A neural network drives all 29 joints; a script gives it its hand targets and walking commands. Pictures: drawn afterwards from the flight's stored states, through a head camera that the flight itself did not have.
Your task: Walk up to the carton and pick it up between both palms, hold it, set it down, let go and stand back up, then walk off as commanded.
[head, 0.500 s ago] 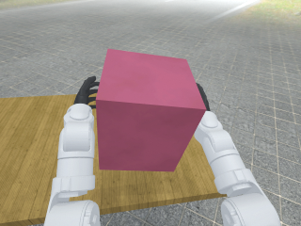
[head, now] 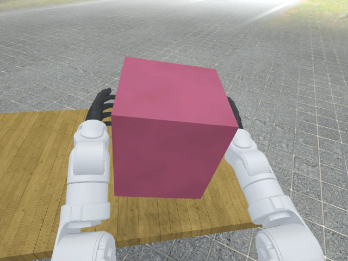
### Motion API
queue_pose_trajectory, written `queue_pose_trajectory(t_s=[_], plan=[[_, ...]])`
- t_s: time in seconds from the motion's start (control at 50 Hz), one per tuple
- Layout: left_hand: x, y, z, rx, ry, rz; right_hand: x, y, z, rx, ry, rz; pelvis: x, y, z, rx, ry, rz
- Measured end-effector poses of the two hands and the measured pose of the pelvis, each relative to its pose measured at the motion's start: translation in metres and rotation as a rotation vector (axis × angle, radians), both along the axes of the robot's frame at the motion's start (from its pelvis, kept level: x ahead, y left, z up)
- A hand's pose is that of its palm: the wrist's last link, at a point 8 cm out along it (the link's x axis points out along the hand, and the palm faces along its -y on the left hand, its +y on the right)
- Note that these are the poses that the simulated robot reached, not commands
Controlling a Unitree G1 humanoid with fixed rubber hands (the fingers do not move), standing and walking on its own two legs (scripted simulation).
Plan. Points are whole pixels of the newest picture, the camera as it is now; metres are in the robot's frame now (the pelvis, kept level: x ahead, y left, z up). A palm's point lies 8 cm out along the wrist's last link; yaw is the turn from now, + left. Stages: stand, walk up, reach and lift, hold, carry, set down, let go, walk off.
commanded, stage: hold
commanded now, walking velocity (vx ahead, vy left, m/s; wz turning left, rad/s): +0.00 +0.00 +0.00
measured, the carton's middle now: (165, 132) +0.38 +0.03 +0.16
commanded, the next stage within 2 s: none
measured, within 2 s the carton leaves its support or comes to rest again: neither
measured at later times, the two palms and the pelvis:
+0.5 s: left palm (97, 123) +0.36 +0.17 +0.20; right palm (232, 129) +0.37 -0.13 +0.17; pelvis +0.00 +0.00 +0.00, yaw +0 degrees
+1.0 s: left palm (97, 123) +0.36 +0.17 +0.20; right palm (232, 130) +0.37 -0.13 +0.17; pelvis +0.00 +0.00 +0.00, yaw +0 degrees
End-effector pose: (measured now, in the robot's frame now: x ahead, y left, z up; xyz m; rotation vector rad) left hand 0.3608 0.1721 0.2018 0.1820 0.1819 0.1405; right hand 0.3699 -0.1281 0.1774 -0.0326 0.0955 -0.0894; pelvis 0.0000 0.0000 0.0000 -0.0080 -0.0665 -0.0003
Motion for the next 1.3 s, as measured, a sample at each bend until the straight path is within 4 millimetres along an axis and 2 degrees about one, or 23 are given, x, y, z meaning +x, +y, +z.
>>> queue_pose_trajectory(t_s=[1.3], plan=[[0.0008, -0.0016, -0.0023, -0.004, 0.006, -0.005, -0.0001, -0.0016, -0.0036, 0.003, 0.008, -0.004, -0.0003, 0.0, 0.0, 0.0, -0.001, -0.001]])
